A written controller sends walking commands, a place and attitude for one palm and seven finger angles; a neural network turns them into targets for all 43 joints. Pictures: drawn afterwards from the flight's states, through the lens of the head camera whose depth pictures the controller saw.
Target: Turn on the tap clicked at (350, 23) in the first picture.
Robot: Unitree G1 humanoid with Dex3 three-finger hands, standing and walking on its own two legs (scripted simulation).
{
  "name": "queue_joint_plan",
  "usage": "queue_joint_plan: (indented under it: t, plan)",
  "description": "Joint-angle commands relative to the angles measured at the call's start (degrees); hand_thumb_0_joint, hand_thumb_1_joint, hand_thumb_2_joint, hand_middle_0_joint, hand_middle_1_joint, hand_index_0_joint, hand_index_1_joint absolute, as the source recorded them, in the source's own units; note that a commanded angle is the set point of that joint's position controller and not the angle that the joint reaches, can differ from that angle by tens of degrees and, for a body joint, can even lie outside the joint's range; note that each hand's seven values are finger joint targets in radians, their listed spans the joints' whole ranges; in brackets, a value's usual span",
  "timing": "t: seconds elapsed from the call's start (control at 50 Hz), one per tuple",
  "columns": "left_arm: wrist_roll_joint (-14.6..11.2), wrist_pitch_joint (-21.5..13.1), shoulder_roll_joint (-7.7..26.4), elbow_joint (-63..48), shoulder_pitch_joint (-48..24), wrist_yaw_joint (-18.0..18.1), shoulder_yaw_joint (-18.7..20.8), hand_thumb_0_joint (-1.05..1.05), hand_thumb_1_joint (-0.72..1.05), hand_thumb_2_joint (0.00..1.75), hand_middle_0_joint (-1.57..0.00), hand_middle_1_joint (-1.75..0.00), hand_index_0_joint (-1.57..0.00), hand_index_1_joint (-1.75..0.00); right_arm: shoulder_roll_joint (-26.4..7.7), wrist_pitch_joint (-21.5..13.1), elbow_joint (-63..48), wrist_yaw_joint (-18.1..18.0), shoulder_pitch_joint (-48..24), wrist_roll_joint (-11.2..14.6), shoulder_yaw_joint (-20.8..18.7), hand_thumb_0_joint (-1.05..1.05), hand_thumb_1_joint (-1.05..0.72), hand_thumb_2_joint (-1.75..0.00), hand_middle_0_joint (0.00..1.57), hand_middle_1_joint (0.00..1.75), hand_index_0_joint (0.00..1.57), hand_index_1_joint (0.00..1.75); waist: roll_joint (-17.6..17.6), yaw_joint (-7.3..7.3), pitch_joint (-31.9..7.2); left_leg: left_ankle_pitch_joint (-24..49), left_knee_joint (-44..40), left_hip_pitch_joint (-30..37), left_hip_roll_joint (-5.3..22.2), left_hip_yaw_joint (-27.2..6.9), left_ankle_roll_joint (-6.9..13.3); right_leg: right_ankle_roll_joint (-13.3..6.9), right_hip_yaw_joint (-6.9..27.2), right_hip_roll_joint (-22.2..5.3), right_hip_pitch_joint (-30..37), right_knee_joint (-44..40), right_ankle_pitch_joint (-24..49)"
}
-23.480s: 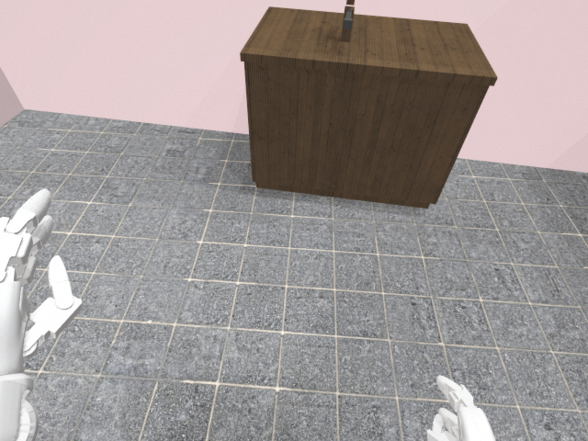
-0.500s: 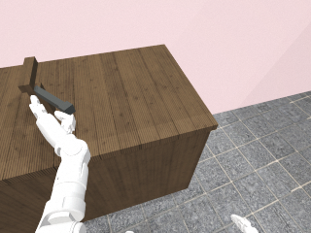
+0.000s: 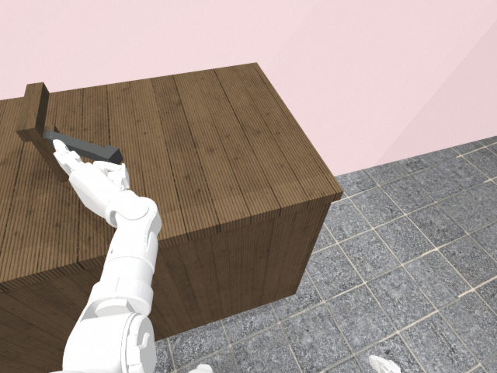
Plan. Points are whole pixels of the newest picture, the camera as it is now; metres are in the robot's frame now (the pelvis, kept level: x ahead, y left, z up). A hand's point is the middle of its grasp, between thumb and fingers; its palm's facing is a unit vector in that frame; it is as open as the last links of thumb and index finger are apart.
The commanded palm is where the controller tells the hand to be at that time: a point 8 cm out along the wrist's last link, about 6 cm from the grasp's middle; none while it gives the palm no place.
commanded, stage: push the lever round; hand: left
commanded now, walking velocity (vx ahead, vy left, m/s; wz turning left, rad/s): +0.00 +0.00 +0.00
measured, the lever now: (110, 157) +0.45 +0.25 +0.10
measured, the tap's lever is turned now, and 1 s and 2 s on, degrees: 51 79 79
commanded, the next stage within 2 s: lift the hand up off the lever in 0.64 s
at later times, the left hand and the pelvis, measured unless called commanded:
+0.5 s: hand (136, 156) +0.46 +0.21 +0.09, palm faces +0.83 -0.55 -0.09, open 7.7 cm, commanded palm +0.41 +0.21 +0.09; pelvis +0.01 -0.01 +0.00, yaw -1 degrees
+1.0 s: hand (137, 145) +0.49 +0.21 +0.09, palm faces +0.83 -0.55 -0.09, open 7.8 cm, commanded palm +0.42 +0.22 +0.10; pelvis +0.03 -0.01 +0.00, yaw -1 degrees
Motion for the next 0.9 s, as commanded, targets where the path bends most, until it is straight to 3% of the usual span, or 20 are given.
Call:
queue_joint_plan:
  t: [0.0, 0.04, 0.1, 0.12, 0.16, 0.18, 0.2, 0.22, 0.28, 0.3, 0.32, 0.4, 0.46, 0.5, 0.56, 0.6, 0.64, 0.68, 0.76, 0.88]
  plan:
    - [3.3, -2.9, 7.6, -9.0, -27.6, 1.5, -1.1, 0.00, 0.90, 0.90, -0.15, -0.15, -0.15, -0.15, -7.6, -2.0, -5.4, 0.4, -1.0, -0.5, -2.4, 0.00, -0.90, -0.90, 0.20, 0.30, 0.20, 0.30, 0.1, -1.26, -17.6, 10.1, -4.0, 15.4, -0.7, 1.3, 2.2, 0.5, 1.1, -0.6, -1.6, -7.3, 14.7]
    - [3.6, -2.6, 6.4, -8.0, -29.8, 2.0, -2.2, 0.00, 0.90, 0.90, -0.15, -0.15, -0.15, -0.15, -7.4, -1.8, -5.4, 0.9, -0.6, -0.6, -2.3, 0.00, -0.90, -0.90, 0.20, 0.30, 0.20, 0.30, 0.3, -1.92, -18.0, 10.5, -3.5, 15.2, -0.7, 1.6, 2.3, 0.5, 1.1, -0.7, -1.9, -7.2, 15.1]
    - [4.1, -1.8, 9.9, -5.2, -28.7, 3.3, 2.2, 0.00, 0.90, 0.90, -0.15, -0.15, -0.15, -0.15, -7.9, -1.4, -4.8, 1.0, 0.6, -1.0, -2.7, 0.00, -0.90, -0.90, 0.20, 0.30, 0.20, 0.30, -0.7, -1.08, -19.3, 11.6, -3.1, 13.8, -0.7, 1.7, 2.3, 0.6, 1.3, -0.7, -0.7, -6.9, 16.7]
    - [4.0, -1.7, 7.6, -5.6, -31.6, 3.3, -0.2, 0.00, 0.90, 0.90, -0.15, -0.15, -0.15, -0.15, -7.5, -1.2, -5.1, 1.3, 0.5, -0.9, -2.4, 0.00, -0.90, -0.90, 0.20, 0.30, 0.20, 0.30, 0.3, -2.18, -19.0, 11.8, -2.9, 14.4, -0.7, 1.9, 2.4, 0.8, 1.3, -0.9, -1.6, -6.8, 16.9]
    - [4.5, -1.8, 8.9, -4.4, -32.3, 3.7, 1.0, 0.00, 0.90, 0.90, -0.15, -0.15, -0.15, -0.15, -7.6, -1.2, -4.9, 1.5, 1.2, -1.1, -2.6, 0.00, -0.90, -0.90, 0.20, 0.30, 0.20, 0.30, -1.4, -2.38, -18.9, 11.2, -2.6, 13.4, -0.7, 2.2, 2.7, 1.0, 1.3, -0.8, -1.3, -7.1, 16.8]
    - [4.7, -1.8, 9.4, -4.2, -31.7, 3.8, 1.5, 0.00, 0.90, 0.90, -0.15, -0.15, -0.15, -0.15, -7.6, -1.1, -5.0, 1.5, 1.7, -1.2, -2.7, 0.00, -0.90, -0.90, 0.20, 0.30, 0.20, 0.30, -2.4, -2.21, -19.7, 11.7, -2.3, 13.1, -0.7, 2.5, 2.8, 1.1, 1.5, -0.9, -0.4, -7.1, 17.8]
    - [5.2, -2.0, 11.3, -4.9, -31.1, 3.8, 3.4, 0.00, 0.90, 0.90, -0.15, -0.15, -0.15, -0.15, -7.9, -0.9, -4.8, 1.5, 2.0, -1.3, -2.9, 0.00, -0.90, -0.90, 0.20, 0.30, 0.20, 0.30, -0.3, -1.43, -20.6, 13.0, -2.4, 13.8, -0.6, 2.2, 2.6, 0.8, 1.4, -0.8, -0.5, -6.6, 18.6]
    - [5.1, -2.2, 9.3, -6.0, -31.6, 3.7, 1.6, 0.00, 0.90, 0.90, -0.15, -0.15, -0.15, -0.15, -7.5, -0.8, -5.2, 1.8, 2.3, -1.3, -2.8, 0.00, -0.90, -0.90, 0.20, 0.30, 0.20, 0.30, 0.3, -1.73, -21.6, 14.5, -2.4, 15.0, -0.6, 2.3, 2.5, 0.9, 1.3, -0.7, -0.3, -6.1, 19.8]
    - [5.0, -2.0, 9.3, -6.1, -30.8, 3.6, 1.7, 0.00, 0.90, 0.90, -0.15, -0.15, -0.15, -0.15, -7.6, -0.7, -5.5, 2.1, 3.2, -1.4, -3.0, 0.00, -0.90, -0.90, 0.20, 0.30, 0.20, 0.30, -1.8, -1.96, -21.4, 15.3, -1.9, 14.1, -0.6, 2.9, 2.8, 1.2, 1.4, -0.8, 1.2, -6.6, 22.2]
    - [5.1, -1.8, 11.4, -4.5, -28.4, 3.5, 4.0, 0.00, 0.90, 0.90, -0.15, -0.15, -0.15, -0.15, -7.9, -0.6, -5.1, 1.9, 3.3, -1.3, -3.3, 0.00, -0.90, -0.90, 0.20, 0.30, 0.20, 0.30, -2.1, -1.46, -20.6, 15.2, -2.0, 13.5, -0.5, 2.6, 2.8, 1.1, 1.4, -0.7, 1.1, -6.6, 22.0]
    - [4.8, -1.7, 9.8, -5.1, -30.4, 3.2, 2.1, 0.00, 0.90, 0.90, -0.15, -0.15, -0.15, -0.15, -7.8, -0.5, -5.4, 2.0, 3.3, -1.2, -2.9, 0.00, -0.90, -0.90, 0.20, 0.30, 0.20, 0.30, -1.4, -2.21, -19.5, 14.6, -2.2, 13.2, -0.6, 2.9, 2.9, 1.3, 1.5, -0.9, 0.7, -6.8, 22.0]
    - [5.2, -2.2, 11.8, -4.5, -32.7, 3.2, 3.3, 0.00, 0.90, 0.90, -0.15, -0.15, -0.15, -0.15, -7.9, -0.7, -4.7, 1.7, 3.4, -1.2, -3.1, 0.00, -0.90, -0.90, 0.20, 0.30, 0.20, 0.30, -0.5, -2.41, -18.2, 12.4, -2.5, 12.8, -0.6, 2.8, 3.0, 1.3, 1.8, -0.8, 0.0, -7.4, 19.9]
    - [5.6, -2.5, 9.4, -3.6, -35.4, 3.3, 0.8, 0.00, 0.90, 0.90, -0.15, -0.15, -0.15, -0.15, -7.7, -1.0, -4.2, 1.9, 3.9, -1.4, -3.0, 0.00, -0.90, -0.90, 0.20, 0.30, 0.20, 0.30, -0.3, -3.67, -18.6, 12.4, -2.2, 13.7, -0.5, 2.9, 3.1, 1.4, 1.6, -0.8, -1.5, -7.4, 19.2]
    - [6.1, -2.7, 11.7, -2.8, -36.1, 3.7, 2.8, 0.00, 0.90, 0.90, -0.15, -0.15, -0.15, -0.15, -8.0, -1.0, -3.6, 1.9, 4.4, -1.6, -3.2, 0.00, -0.90, -0.90, 0.20, 0.30, 0.20, 0.30, 1.5, -3.24, -19.2, 13.0, -2.2, 14.4, -0.5, 2.5, 2.9, 1.1, 1.5, -0.6, -2.1, -6.9, 18.9]
    - [5.9, -2.7, 10.4, -1.0, -37.4, 3.5, 1.4, 0.00, 0.90, 0.90, -0.15, -0.15, -0.15, -0.15, -7.9, -1.0, -3.7, 2.1, 4.9, -1.6, -3.1, 0.00, -0.90, -0.90, 0.20, 0.30, 0.20, 0.30, 0.2, -3.93, -19.6, 12.5, -2.0, 13.7, -0.6, 2.8, 3.0, 1.3, 1.6, -0.7, -2.1, -7.0, 18.8]
    - [6.1, -2.6, 12.7, 0.4, -36.6, 3.7, 3.8, 0.00, 0.90, 0.90, -0.15, -0.15, -0.15, -0.15, -8.1, -0.8, -3.4, 2.0, 5.6, -1.8, -3.2, 0.00, -0.90, -0.90, 0.20, 0.30, 0.20, 0.30, 0.0, -3.30, -20.2, 13.8, -1.8, 13.4, -0.6, 2.7, 3.0, 1.3, 1.6, -0.7, -1.4, -6.6, 20.6]
    - [5.9, -2.7, 11.7, 0.2, -37.4, 3.5, 3.0, 0.00, 0.90, 0.90, -0.15, -0.15, -0.15, -0.15, -7.9, -0.6, -3.9, 2.2, 5.9, -1.7, -3.1, 0.00, -0.90, -0.90, 0.20, 0.30, 0.20, 0.30, 0.7, -3.60, -21.2, 14.6, -1.6, 14.0, -0.7, 3.0, 3.1, 1.5, 1.7, -0.8, -1.2, -6.5, 21.4]
    - [5.9, -2.6, 13.2, 1.3, -37.6, 3.5, 4.1, 0.00, 0.90, 0.90, -0.15, -0.15, -0.15, -0.15, -8.1, -0.3, -3.9, 2.1, 6.5, -1.8, -3.1, 0.00, -0.90, -0.90, 0.20, 0.30, 0.20, 0.30, -1.4, -3.92, -21.2, 14.6, -1.3, 12.6, -0.7, 3.3, 3.3, 1.9, 1.9, -0.9, -0.1, -6.5, 23.1]
    - [6.1, -2.7, 14.4, 1.7, -38.6, 3.0, 4.9, 0.00, 0.90, 0.90, -0.15, -0.15, -0.15, -0.15, -8.2, 0.1, -4.2, 2.3, 7.2, -1.8, -3.1, 0.00, -0.90, -0.90, 0.20, 0.30, 0.20, 0.30, 0.3, -3.93, -21.3, 15.7, -1.5, 13.1, -0.6, 3.4, 3.3, 1.9, 1.9, -0.9, -0.1, -6.5, 23.8]
    - [5.4, -2.0, 15.3, -2.3, -33.4, 2.7, 6.5, 0.00, 0.90, 0.90, -0.15, -0.15, -0.15, -0.15, -8.3, 0.3, -5.3, 2.8, 8.0, -1.7, -3.3, 0.00, -0.90, -0.90, 0.20, 0.30, 0.20, 0.30, -1.6, -2.48, -23.8, 19.7, -1.7, 14.5, -0.6, 3.6, 3.2, 2.2, 1.7, -0.7, 4.4, -6.6, 29.8]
